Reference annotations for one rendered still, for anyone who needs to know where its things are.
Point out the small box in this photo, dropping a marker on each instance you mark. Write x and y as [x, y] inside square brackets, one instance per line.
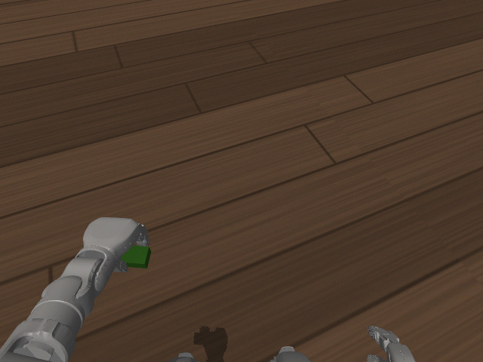
[137, 257]

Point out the right robot hand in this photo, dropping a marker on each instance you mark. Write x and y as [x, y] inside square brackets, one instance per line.
[389, 342]

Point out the left robot hand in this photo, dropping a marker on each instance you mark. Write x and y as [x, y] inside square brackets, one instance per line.
[117, 235]

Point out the left robot arm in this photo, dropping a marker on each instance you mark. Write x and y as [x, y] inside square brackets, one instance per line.
[48, 334]

